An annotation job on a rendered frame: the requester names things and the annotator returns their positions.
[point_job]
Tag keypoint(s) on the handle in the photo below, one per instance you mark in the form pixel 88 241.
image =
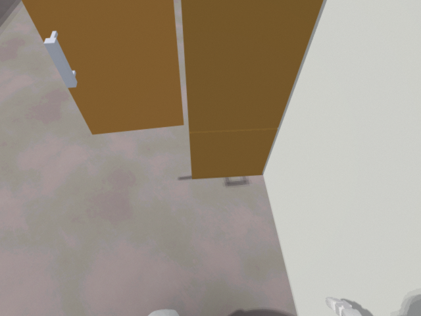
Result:
pixel 59 59

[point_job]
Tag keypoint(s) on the robot right hand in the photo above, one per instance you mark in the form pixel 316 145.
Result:
pixel 341 308

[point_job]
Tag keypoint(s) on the cupboard door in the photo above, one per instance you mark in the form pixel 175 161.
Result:
pixel 125 55

